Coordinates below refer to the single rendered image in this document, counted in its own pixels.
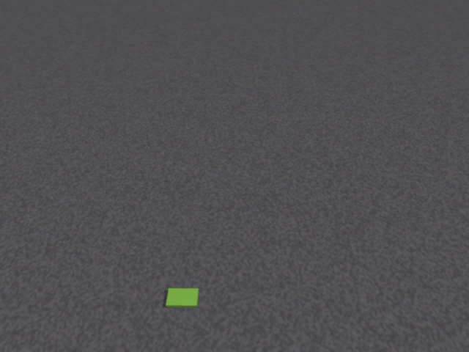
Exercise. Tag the small box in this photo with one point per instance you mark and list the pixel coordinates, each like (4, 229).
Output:
(182, 298)

